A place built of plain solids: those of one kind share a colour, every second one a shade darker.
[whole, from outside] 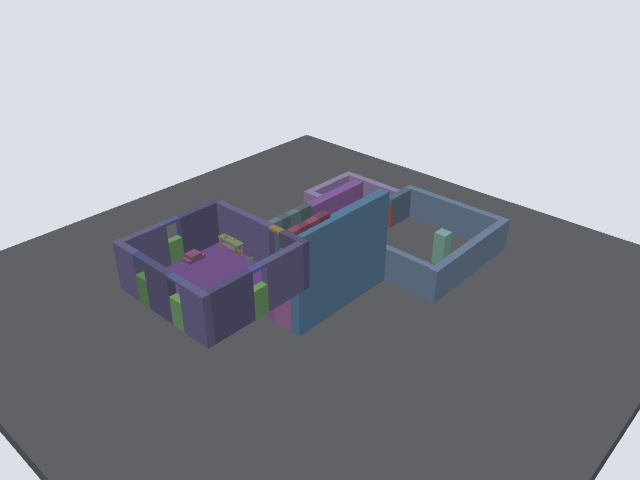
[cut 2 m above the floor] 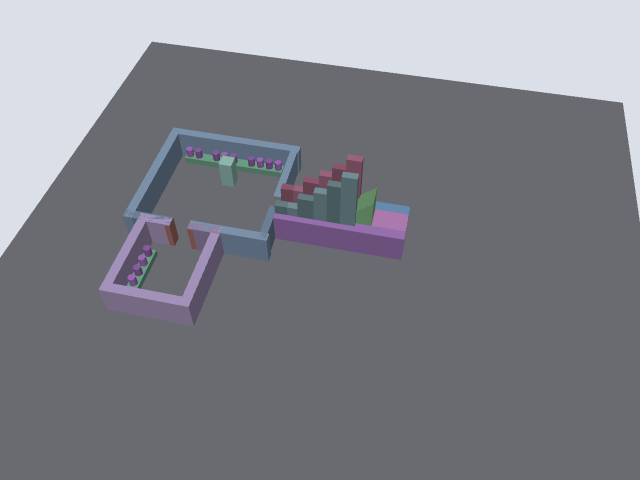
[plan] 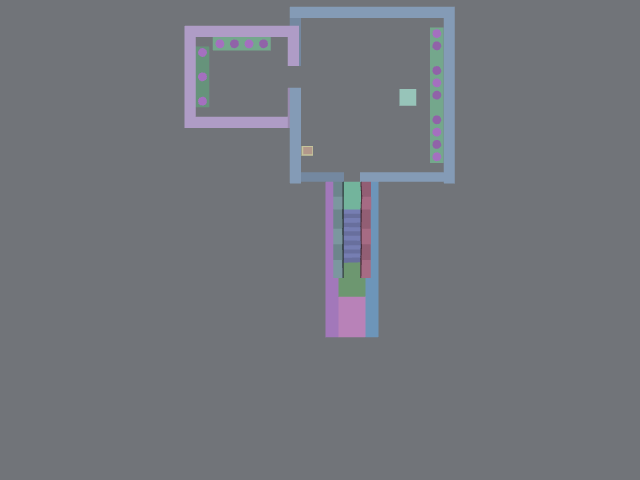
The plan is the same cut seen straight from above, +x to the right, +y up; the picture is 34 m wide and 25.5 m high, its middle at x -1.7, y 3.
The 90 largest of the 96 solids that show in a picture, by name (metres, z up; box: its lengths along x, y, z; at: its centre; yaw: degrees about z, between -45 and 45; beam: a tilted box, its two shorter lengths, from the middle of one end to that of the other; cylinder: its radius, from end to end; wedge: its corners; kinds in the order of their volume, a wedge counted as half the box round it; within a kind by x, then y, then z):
{
 "wall_chamber_1": {"box": [0.6, 5.1, 2.75], "at": [-3.01, 8.54, 1.07]},
 "wall_chamber_2": {"box": [0.6, 3.15, 2.75], "at": [-3.01, 13.82, 1.07]},
 "wall_chamber_3": {"box": [2.79, 0.5, 2.75], "at": [-1.82, 6.35, 1.07]},
 "wall_chamber_4": {"box": [8.78, 0.6, 2.75], "at": [1.08, 15.1, 1.07]},
 "wall_chamber_5": {"box": [4.94, 0.5, 2.75], "at": [2.9, 6.35, 1.07]},
 "wall_chamber_6": {"box": [0.6, 9.4, 2.75], "at": [5.17, 10.7, 1.07]},
 "mass_rock_left_1": {"box": [0.7, 8.27, 6.95], "at": [-1.06, 1.96, 3.17]},
 "mass_rock_right_1": {"box": [0.7, 8.27, 6.95], "at": [1.06, 1.96, 3.17]},
 "wall_side_chamber_1": {"box": [0.6, 5.43, 2.6], "at": [-8.6, 11.67, 1.0]},
 "wall_side_chamber_2": {"box": [6.09, 0.6, 2.6], "at": [-5.86, 9.25, 1.0]},
 "wall_side_chamber_3": {"box": [6.09, 0.6, 2.6], "at": [-5.86, 14.08, 1.0]},
 "wall_side_chamber_4": {"box": [0.6, 2.14, 2.6], "at": [-3.11, 10.02, 1.0]},
 "wall_side_chamber_5": {"box": [0.6, 2.14, 2.6], "at": [-3.11, 13.31, 1.0]},
 "wall_yard_1": {"box": [0.45, 3.11, 3.0], "at": [-5.14, -7.79, 5.44]},
 "wall_yard_2": {"box": [0.45, 3.11, 3.0], "at": [-5.14, -3.73, 5.44]},
 "wall_yard_3": {"box": [1.86, 0.45, 3.0], "at": [-4.44, -9.12, 5.44]},
 "wall_yard_4": {"box": [4.94, 0.45, 3.0], "at": [-2.9, -2.4, 5.44]},
 "wall_yard_5": {"box": [2.02, 0.45, 3.0], "at": [-1.55, -9.12, 5.44]},
 "wall_yard_6": {"box": [1.86, 0.45, 3.0], "at": [1.34, -9.12, 5.44]},
 "wall_yard_7": {"box": [1.85, 0.45, 3.0], "at": [1.35, -2.4, 5.44]},
 "wall_yard_8": {"box": [0.45, 3.11, 3.0], "at": [2.05, -7.79, 5.44]},
 "wall_yard_9": {"box": [0.45, 3.11, 3.0], "at": [2.05, -3.73, 5.44]},
 "fill_under_steps_1": {"wedge": [[-0.72, -0.02, -0.3], [-0.72, -0.02, 3.95], [-0.72, 4.78, -0.3], [-0.72, 4.78, -0.24], [0.72, -0.02, -0.3], [0.72, -0.02, 3.95], [0.72, 4.78, -0.3], [0.72, 4.78, -0.24]]},
 "mass_under_head_1": {"box": [1.44, 2.16, 4.24], "at": [0.0, -1.09, 1.82]},
 "floor_yard_1": {"box": [6.74, 6.27, 0.3], "at": [-1.55, -5.76, 4.09]},
 "rock_right_1": {"wedge": [[0.41, 0.0, 2.84], [0.43, 0.98, 2.84], [0.5, 0.0, 6.95], [0.51, 0.98, 6.95], [0.99, 0.0, 2.84], [0.99, 0.0, 6.95], [0.99, 0.98, 2.84], [0.99, 0.98, 6.95]]},
 "rock_right_2": {"wedge": [[0.41, 0.98, 1.97], [0.43, 1.93, 1.97], [0.5, 0.98, 6.05], [0.52, 1.93, 6.05], [0.99, 0.98, 1.97], [0.99, 0.98, 6.05], [0.99, 1.93, 1.97], [0.99, 1.93, 6.05]]},
 "rock_right_3": {"wedge": [[0.41, 3.6, -0.5], [0.44, 4.62, -0.5], [0.5, 3.6, 3.65], [0.53, 4.62, 3.65], [1.0, 3.6, -0.5], [1.0, 3.6, 3.65], [1.0, 4.62, -0.5], [1.0, 4.62, 3.65]]},
 "rock_right_4": {"wedge": [[0.42, 1.93, 1.19], [0.45, 2.77, 1.19], [0.5, 1.93, 5.17], [0.54, 2.77, 5.17], [1.0, 1.93, 1.19], [1.0, 1.93, 5.17], [1.0, 2.77, 1.19], [1.0, 2.77, 5.17]]},
 "rock_right_5": {"wedge": [[0.43, -1.49, 3.74], [0.44, -0.78, 3.74], [0.5, -1.49, 6.95], [0.51, -0.78, 6.95], [1.0, -1.49, 3.74], [1.0, -1.49, 6.95], [1.0, -0.78, 3.74], [1.0, -0.78, 6.95]]},
 "rock_right_6": {"wedge": [[0.43, -1.49, 3.74], [0.46, -2.17, 3.74], [0.5, -1.49, 6.95], [0.53, -2.17, 6.95], [1.01, -2.17, 3.74], [1.01, -2.17, 6.95], [1.01, -1.49, 3.74], [1.01, -1.49, 6.95]]},
 "rock_right_7": {"wedge": [[0.43, 0.0, 3.74], [0.44, -0.78, 3.74], [0.5, 0.0, 6.95], [0.51, -0.78, 6.95], [1.0, -0.78, 3.74], [1.0, -0.78, 6.95], [1.0, 0.0, 3.74], [1.0, 0.0, 6.95]]},
 "rock_right_8": {"wedge": [[0.43, 3.6, 0.44], [0.44, 2.77, 0.44], [0.52, 2.77, 4.4], [0.52, 3.6, 4.4], [1.0, 2.77, 0.44], [1.0, 2.77, 4.4], [1.0, 3.6, 0.44], [1.0, 3.6, 4.4]]},
 "rock_right_9": {"wedge": [[0.43, 6.1, -0.5], [0.48, 5.29, -0.5], [0.5, 6.1, 2.71], [0.54, 5.29, 2.71], [1.02, 5.29, -0.5], [1.02, 5.29, 2.71], [1.02, 6.1, -0.5], [1.02, 6.1, 2.71]]},
 "rock_right_10": {"wedge": [[0.44, 4.62, -0.5], [0.48, 5.29, -0.5], [0.51, 4.62, 2.71], [0.54, 5.29, 2.71], [1.02, 4.62, -0.5], [1.02, 4.62, 2.71], [1.02, 5.29, -0.5], [1.02, 5.29, 2.71]]},
 "rock_left_1": {"wedge": [[-1.0, -2.17, 3.74], [-1.0, -2.17, 6.95], [-1.0, -1.49, 3.74], [-1.0, -1.49, 6.95], [-0.53, -2.17, 6.95], [-0.5, -1.49, 6.95], [-0.45, -2.17, 3.74], [-0.43, -1.49, 3.74]]},
 "rock_left_2": {"wedge": [[-0.99, -1.49, 3.74], [-0.99, -1.49, 6.95], [-0.99, -0.78, 3.74], [-0.99, -0.78, 6.95], [-0.5, -1.49, 6.95], [-0.5, -0.78, 6.95], [-0.43, -1.49, 3.74], [-0.43, -0.78, 3.74]]},
 "rock_left_3": {"wedge": [[-0.99, -0.78, 3.74], [-0.99, -0.78, 6.95], [-0.99, 0.0, 3.74], [-0.99, 0.0, 6.95], [-0.5, -0.78, 6.95], [-0.5, 0.0, 6.95], [-0.43, -0.78, 3.74], [-0.43, 0.0, 3.74]]},
 "rock_left_4": {"wedge": [[-0.99, 0.0, 2.84], [-0.99, 0.0, 6.95], [-0.99, 0.98, 2.84], [-0.99, 0.98, 6.95], [-0.52, 0.98, 6.95], [-0.5, 0.0, 6.95], [-0.43, 0.98, 2.84], [-0.41, 0.0, 2.84]]},
 "rock_left_5": {"wedge": [[-0.99, 0.98, 1.97], [-0.99, 0.98, 6.05], [-0.99, 1.93, 1.97], [-0.99, 1.93, 6.05], [-0.52, 1.93, 6.05], [-0.5, 0.98, 6.05], [-0.43, 1.93, 1.97], [-0.41, 0.98, 1.97]]},
 "rock_left_6": {"wedge": [[-0.99, 1.93, 1.19], [-0.99, 1.93, 5.17], [-0.99, 2.77, 1.19], [-0.99, 2.77, 5.17], [-0.52, 2.77, 5.17], [-0.5, 1.93, 5.17], [-0.43, 2.77, 1.19], [-0.41, 1.93, 1.19]]},
 "rock_left_7": {"wedge": [[-0.99, 2.77, 0.44], [-0.99, 2.77, 4.4], [-0.99, 3.6, 0.44], [-0.99, 3.6, 4.4], [-0.52, 3.6, 4.4], [-0.5, 2.77, 4.4], [-0.43, 3.6, 0.44], [-0.41, 2.77, 0.44]]},
 "rock_left_8": {"wedge": [[-0.99, 3.6, -0.5], [-0.99, 3.6, 3.65], [-0.99, 4.62, -0.5], [-0.99, 4.62, 3.65], [-0.52, 4.62, 3.65], [-0.5, 3.6, 3.65], [-0.43, 4.62, -0.5], [-0.41, 3.6, -0.5]]},
 "rock_left_9": {"wedge": [[-0.99, 4.62, -0.5], [-0.99, 4.62, 2.71], [-0.99, 5.29, -0.5], [-0.99, 5.29, 2.71], [-0.5, 4.62, 2.71], [-0.5, 5.29, 2.71], [-0.43, 4.62, -0.5], [-0.43, 5.29, -0.5]]},
 "rock_left_10": {"wedge": [[-0.99, 5.29, -0.5], [-0.99, 5.29, 2.71], [-0.99, 6.1, -0.5], [-0.99, 6.1, 2.71], [-0.5, 5.29, 2.71], [-0.5, 6.1, 2.71], [-0.43, 5.29, -0.5], [-0.43, 6.1, -0.5]]},
 "bench_1": {"box": [0.72, 3.23, 0.46], "at": [-7.94, 11.67, 0.18]},
 "bench_2": {"box": [3.09, 0.72, 0.45], "at": [-5.86, 13.42, 0.18]},
 "bench_3": {"box": [0.72, 7.2, 0.53], "at": [4.51, 10.7, 0.22]},
 "wall_yard_under_light_1": {"box": [0.45, 0.95, 1.75], "at": [-5.14, -5.76, 4.82]},
 "wall_yard_under_light_2": {"box": [0.95, 0.45, 1.75], "at": [-3.03, -9.12, 4.82]},
 "wall_yard_under_light_3": {"box": [0.95, 0.45, 1.75], "at": [-0.07, -9.12, 4.82]},
 "wall_yard_under_light_4": {"box": [0.45, 0.95, 1.75], "at": [2.05, -5.76, 4.82]},
 "pillar_1": {"box": [0.89, 0.89, 2.5], "at": [2.96, 10.57, 1.2]},
 "cask_1": {"cylinder": 0.23, "from": [-7.94, 10.38, 0.41], "to": [-7.94, 10.38, 1.03]},
 "cask_2": {"cylinder": 0.23, "from": [-7.94, 11.67, 0.41], "to": [-7.94, 11.67, 1.03]},
 "cask_3": {"cylinder": 0.23, "from": [-7.94, 12.96, 0.41], "to": [-7.94, 12.96, 1.03]},
 "cask_4": {"cylinder": 0.23, "from": [-7.02, 13.42, 0.4], "to": [-7.02, 13.42, 1.02]},
 "cask_5": {"cylinder": 0.23, "from": [-6.24, 13.42, 0.4], "to": [-6.24, 13.42, 1.02]},
 "cask_6": {"cylinder": 0.23, "from": [-5.47, 13.42, 0.4], "to": [-5.47, 13.42, 1.02]},
 "cask_7": {"cylinder": 0.23, "from": [-4.7, 13.42, 0.4], "to": [-4.7, 13.42, 1.02]},
 "cask_8": {"cylinder": 0.23, "from": [4.51, 7.42, 0.48], "to": [4.51, 7.42, 1.1]},
 "cask_9": {"cylinder": 0.23, "from": [4.51, 8.08, 0.48], "to": [4.51, 8.08, 1.1]},
 "cask_10": {"cylinder": 0.23, "from": [4.51, 8.73, 0.48], "to": [4.51, 8.73, 1.1]},
 "cask_11": {"cylinder": 0.23, "from": [4.51, 9.39, 0.48], "to": [4.51, 9.39, 1.1]},
 "cask_12": {"cylinder": 0.23, "from": [4.51, 10.7, 0.48], "to": [4.51, 10.7, 1.1]},
 "cask_13": {"cylinder": 0.23, "from": [4.51, 11.35, 0.48], "to": [4.51, 11.35, 1.1]},
 "cask_14": {"cylinder": 0.23, "from": [4.51, 12.0, 0.48], "to": [4.51, 12.0, 1.1]},
 "cask_15": {"cylinder": 0.23, "from": [4.51, 13.31, 0.48], "to": [4.51, 13.31, 1.1]},
 "cask_16": {"cylinder": 0.23, "from": [4.51, 13.97, 0.48], "to": [4.51, 13.97, 1.1]},
 "floor_lower_1": {"box": [1.8, 1.84, 0.4], "at": [0.0, 5.18, -0.2]},
 "tread_1": {"wedge": [[-0.72, 1.79, 1.94], [-0.72, 1.79, 2.45], [-0.72, 2.05, 1.94], [-0.72, 2.05, 2.44], [0.72, 1.82, 1.94], [0.72, 1.82, 2.45], [0.72, 2.08, 1.94], [0.72, 2.08, 2.44]]},
 "tread_2": {"wedge": [[-0.72, 2.01, 1.73], [-0.72, 2.01, 2.23], [-0.72, 2.28, 1.73], [-0.72, 2.28, 2.23], [0.72, 2.03, 1.73], [0.72, 2.03, 2.25], [0.72, 2.28, 1.73], [0.72, 2.28, 2.24]]},
 "tread_3": {"wedge": [[-0.72, 2.24, 1.53], [-0.72, 2.24, 2.03], [-0.72, 2.49, 1.53], [-0.72, 2.49, 2.02], [0.72, 2.24, 1.53], [0.72, 2.24, 2.04], [0.72, 2.49, 1.53], [0.72, 2.49, 2.03]]},
 "tread_4": {"wedge": [[-0.72, 2.46, 1.33], [-0.72, 2.46, 1.82], [-0.72, 2.71, 1.33], [-0.72, 2.71, 1.82], [0.72, 2.46, 1.33], [0.72, 2.46, 1.83], [0.72, 2.72, 1.33], [0.72, 2.72, 1.82]]},
 "tread_5": {"wedge": [[-0.72, 2.67, 1.13], [-0.72, 2.67, 1.61], [-0.72, 2.99, 1.13], [-0.72, 2.99, 1.61], [0.72, 2.68, 1.13], [0.72, 2.68, 1.64], [0.72, 2.96, 1.13], [0.72, 2.96, 1.63]]},
 "tread_6": {"wedge": [[-0.72, 2.95, 0.94], [-0.72, 2.95, 1.43], [-0.72, 3.22, 0.94], [-0.72, 3.22, 1.42], [0.72, 2.92, 0.94], [0.72, 2.92, 1.45], [0.72, 3.23, 0.94], [0.72, 3.23, 1.44]]},
 "tread_7": {"wedge": [[-0.72, 3.18, 0.74], [-0.72, 3.18, 1.24], [-0.72, 3.47, 0.74], [-0.72, 3.47, 1.23], [0.72, 3.19, 0.74], [0.72, 3.19, 1.25], [0.72, 3.46, 0.74], [0.72, 3.46, 1.24]]},
 "tread_8": {"wedge": [[-0.72, 3.43, 0.54], [-0.72, 3.43, 1.03], [-0.72, 3.69, 0.54], [-0.72, 3.69, 1.02], [0.72, 3.42, 0.54], [0.72, 3.42, 1.05], [0.72, 3.67, 0.54], [0.72, 3.67, 1.05]]},
 "tread_9": {"wedge": [[-0.72, 3.65, 0.33], [-0.72, 3.65, 0.83], [-0.72, 3.91, 0.33], [-0.72, 3.91, 0.83], [0.72, 3.63, 0.33], [0.72, 3.63, 0.84], [0.72, 3.93, 0.33], [0.72, 3.93, 0.84]]},
 "tread_10": {"wedge": [[-0.72, 3.87, 0.12], [-0.72, 3.87, 0.62], [-0.72, 4.16, 0.12], [-0.72, 4.16, 0.62], [0.72, 3.89, 0.12], [0.72, 3.89, 0.63], [0.72, 4.17, 0.12], [0.72, 4.17, 0.63]]},
 "tread_11": {"wedge": [[-0.72, 4.12, -0.09], [-0.72, 4.12, 0.42], [-0.72, 4.39, -0.09], [-0.72, 4.39, 0.41], [0.72, 4.13, -0.09], [0.72, 4.13, 0.42], [0.72, 4.39, -0.09], [0.72, 4.39, 0.41]]},
 "tread_12": {"wedge": [[-0.72, 4.35, -0.3], [-0.72, 4.35, 0.21], [-0.72, 4.62, -0.3], [-0.72, 4.62, 0.2], [0.72, 4.35, -0.3], [0.72, 4.35, 0.21], [0.72, 4.62, -0.3], [0.72, 4.62, 0.21]]},
 "jamb_side_mouth_1": {"box": [0.7, 0.35, 1.95], "at": [-3.06, 10.92, 0.93]},
 "jamb_side_mouth_2": {"box": [0.7, 0.35, 1.95], "at": [-3.06, 12.42, 0.93]},
 "wall_yard_over_light_1": {"box": [0.45, 0.95, 0.15], "at": [-5.14, -5.76, 6.87]},
 "wall_yard_over_light_2": {"box": [0.95, 0.45, 0.15], "at": [-3.03, -9.12, 6.87]},
 "wall_yard_over_light_3": {"box": [0.95, 0.45, 0.15], "at": [-0.07, -9.12, 6.87]},
 "wall_yard_over_light_4": {"box": [0.45, 0.95, 0.15], "at": [2.05, -5.76, 6.87]},
 "crate_chamber_1": {"box": [0.62, 0.51, 0.38], "at": [-2.37, 7.74, 0.14]},
 "bench_top_yard_1": {"box": [1.82, 0.53, 0.08], "at": [-3.45, -2.93, 5.06]}
}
